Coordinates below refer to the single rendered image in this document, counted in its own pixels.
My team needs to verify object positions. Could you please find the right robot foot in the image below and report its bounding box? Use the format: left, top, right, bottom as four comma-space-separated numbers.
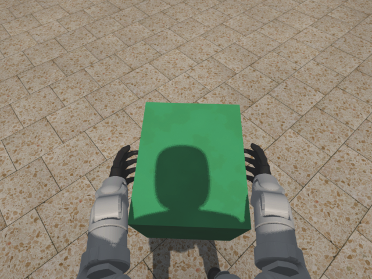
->
208, 267, 220, 279

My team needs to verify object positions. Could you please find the carton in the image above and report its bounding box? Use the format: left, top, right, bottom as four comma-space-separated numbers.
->
128, 102, 251, 241

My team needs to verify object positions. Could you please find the robot right hand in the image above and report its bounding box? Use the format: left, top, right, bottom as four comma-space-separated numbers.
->
244, 143, 271, 183

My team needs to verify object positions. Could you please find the robot left forearm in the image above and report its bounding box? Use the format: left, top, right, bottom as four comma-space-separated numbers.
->
76, 176, 130, 279

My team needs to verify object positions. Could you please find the robot right forearm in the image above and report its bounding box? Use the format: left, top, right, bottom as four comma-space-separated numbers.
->
251, 174, 311, 279

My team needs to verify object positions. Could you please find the robot left hand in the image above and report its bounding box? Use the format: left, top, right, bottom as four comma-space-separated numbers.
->
109, 145, 138, 185

